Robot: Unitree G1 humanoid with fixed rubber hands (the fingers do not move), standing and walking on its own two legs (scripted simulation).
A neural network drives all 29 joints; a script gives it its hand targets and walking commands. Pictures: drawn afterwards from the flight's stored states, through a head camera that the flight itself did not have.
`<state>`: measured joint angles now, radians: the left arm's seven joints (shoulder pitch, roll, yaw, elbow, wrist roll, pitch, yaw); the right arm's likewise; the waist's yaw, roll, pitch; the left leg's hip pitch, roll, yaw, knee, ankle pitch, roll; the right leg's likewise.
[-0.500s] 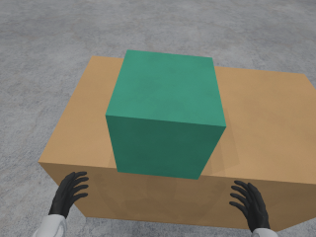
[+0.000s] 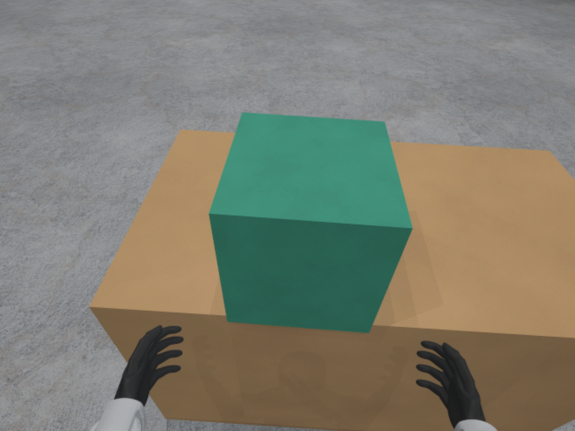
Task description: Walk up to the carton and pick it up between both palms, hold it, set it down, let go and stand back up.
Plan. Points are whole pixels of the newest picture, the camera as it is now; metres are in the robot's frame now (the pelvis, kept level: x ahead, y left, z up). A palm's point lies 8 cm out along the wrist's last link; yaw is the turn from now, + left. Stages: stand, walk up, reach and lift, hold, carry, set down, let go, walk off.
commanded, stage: set down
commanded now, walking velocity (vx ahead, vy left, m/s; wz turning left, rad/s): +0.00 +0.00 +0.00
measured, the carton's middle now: (305, 222) +0.47 -0.02 +0.03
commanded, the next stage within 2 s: let go in 1.00 s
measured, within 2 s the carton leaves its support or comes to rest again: neither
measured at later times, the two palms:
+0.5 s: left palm (129, 416) +0.17 +0.21 -0.05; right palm (454, 423) +0.17 -0.23 -0.05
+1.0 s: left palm (136, 428) +0.17 +0.21 -0.09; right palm out of the picture +0.15 -0.23 -0.09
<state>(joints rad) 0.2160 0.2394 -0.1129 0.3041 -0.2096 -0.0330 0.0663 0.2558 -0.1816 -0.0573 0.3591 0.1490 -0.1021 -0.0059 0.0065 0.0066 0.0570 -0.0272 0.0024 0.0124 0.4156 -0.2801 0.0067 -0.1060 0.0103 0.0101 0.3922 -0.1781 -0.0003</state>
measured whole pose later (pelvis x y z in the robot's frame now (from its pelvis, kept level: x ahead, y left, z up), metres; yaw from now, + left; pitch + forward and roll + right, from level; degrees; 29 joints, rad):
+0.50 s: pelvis +0.01 -0.01 +0.00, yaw -1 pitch -5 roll +0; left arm 0.26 0.23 -0.06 0.39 -0.15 0.00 0.06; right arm 0.25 -0.16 -0.05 0.49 0.07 -0.13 0.01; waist 0.03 0.01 0.07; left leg -0.03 0.02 0.02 0.39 -0.27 0.00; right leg -0.12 0.02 0.02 0.37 -0.17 -0.01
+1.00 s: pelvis +0.02 -0.01 +0.00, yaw -1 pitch -6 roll -1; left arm 0.21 0.21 -0.01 0.51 -0.05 0.12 0.02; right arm 0.20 -0.16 -0.03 0.74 -0.01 -0.21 0.01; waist 0.02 -0.01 0.12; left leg -0.02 0.03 0.02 0.43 -0.31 -0.01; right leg -0.11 0.04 0.02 0.41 -0.21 -0.01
